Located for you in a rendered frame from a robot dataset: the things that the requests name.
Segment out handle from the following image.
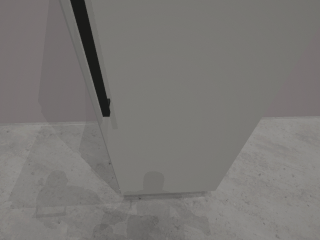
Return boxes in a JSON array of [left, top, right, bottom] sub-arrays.
[[70, 0, 110, 117]]

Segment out fridge door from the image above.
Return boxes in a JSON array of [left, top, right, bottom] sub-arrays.
[[61, 0, 320, 196]]

